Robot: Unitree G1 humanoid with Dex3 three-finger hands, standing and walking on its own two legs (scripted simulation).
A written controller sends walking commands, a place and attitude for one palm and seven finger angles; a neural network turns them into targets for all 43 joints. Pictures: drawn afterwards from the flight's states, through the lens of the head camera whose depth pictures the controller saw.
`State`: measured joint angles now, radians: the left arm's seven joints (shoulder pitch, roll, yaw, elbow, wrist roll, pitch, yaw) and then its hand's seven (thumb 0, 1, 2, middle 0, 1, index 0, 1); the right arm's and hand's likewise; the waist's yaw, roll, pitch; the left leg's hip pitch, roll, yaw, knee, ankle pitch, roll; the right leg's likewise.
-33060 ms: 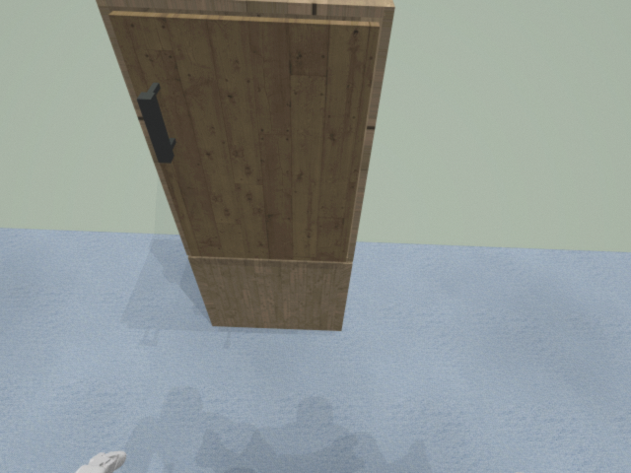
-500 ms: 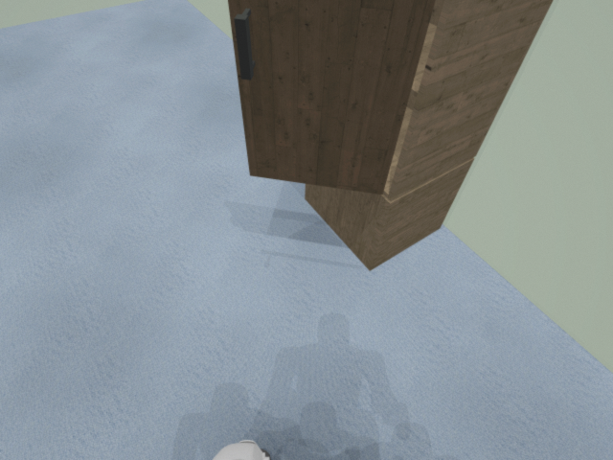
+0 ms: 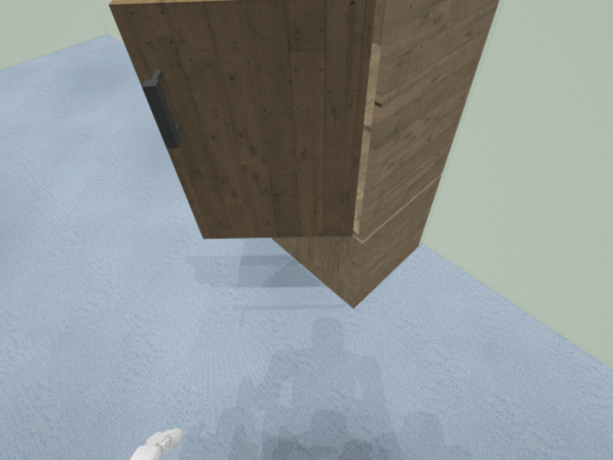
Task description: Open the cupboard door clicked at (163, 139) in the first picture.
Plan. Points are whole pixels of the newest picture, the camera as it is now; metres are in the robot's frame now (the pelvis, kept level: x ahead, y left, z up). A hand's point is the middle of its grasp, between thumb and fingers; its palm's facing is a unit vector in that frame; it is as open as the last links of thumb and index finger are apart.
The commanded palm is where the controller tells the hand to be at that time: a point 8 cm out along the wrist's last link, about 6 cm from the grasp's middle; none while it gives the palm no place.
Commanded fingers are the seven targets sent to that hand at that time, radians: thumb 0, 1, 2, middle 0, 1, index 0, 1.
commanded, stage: take the last steps up to it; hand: left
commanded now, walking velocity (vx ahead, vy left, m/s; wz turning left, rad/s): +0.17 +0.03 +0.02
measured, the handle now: (165, 109) +0.68 +0.28 +0.09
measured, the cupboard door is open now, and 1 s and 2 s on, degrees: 46 46 46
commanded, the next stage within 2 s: come to a stop and stand still in 0.08 s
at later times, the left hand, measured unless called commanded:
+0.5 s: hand out of the picture +0.11 +0.20 -0.18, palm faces +0.06 -0.98 -0.17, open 7.3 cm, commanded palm none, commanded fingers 0.00 0.90 0.90 -0.20 -0.30 -0.20 -0.30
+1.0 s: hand out of the picture +0.11 +0.16 -0.15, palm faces +0.04 -0.98 -0.21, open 7.3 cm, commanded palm none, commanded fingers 0.00 0.90 0.90 -0.20 -0.30 -0.20 -0.30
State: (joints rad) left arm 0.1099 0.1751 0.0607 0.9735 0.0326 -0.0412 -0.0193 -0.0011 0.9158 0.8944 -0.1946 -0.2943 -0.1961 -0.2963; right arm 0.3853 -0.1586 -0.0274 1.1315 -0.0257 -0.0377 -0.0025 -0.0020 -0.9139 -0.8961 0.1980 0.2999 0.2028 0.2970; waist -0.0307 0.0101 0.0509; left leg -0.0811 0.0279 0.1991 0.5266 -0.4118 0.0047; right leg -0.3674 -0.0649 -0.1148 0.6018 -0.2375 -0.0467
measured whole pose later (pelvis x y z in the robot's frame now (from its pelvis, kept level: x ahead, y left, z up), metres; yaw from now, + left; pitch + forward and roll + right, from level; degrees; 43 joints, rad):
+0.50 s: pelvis +0.11 +0.03 +0.01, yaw -1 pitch +1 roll +0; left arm 0.26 0.17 0.04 1.07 0.01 0.05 0.03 0.00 0.92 0.89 -0.20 -0.29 -0.20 -0.30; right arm 0.10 -0.14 -0.02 1.02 -0.01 0.00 -0.04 0.00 -0.91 -0.90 0.20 0.30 0.20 0.30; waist 0.03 -0.04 0.08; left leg -0.33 0.04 0.11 0.53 -0.20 0.03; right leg -0.28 -0.04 -0.05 0.82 -0.55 0.02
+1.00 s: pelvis +0.09 -0.02 +0.02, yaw -1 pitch +0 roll +2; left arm 0.27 0.16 0.03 1.04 0.03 -0.01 0.02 0.00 0.93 0.89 -0.20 -0.30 -0.20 -0.30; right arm 0.26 -0.22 -0.05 1.07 -0.01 0.05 0.00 0.00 -0.91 -0.90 0.20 0.30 0.20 0.30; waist 0.02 -0.02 0.03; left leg -0.29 -0.01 0.05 0.65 -0.40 -0.04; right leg -0.16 -0.05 -0.04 0.44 -0.29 -0.01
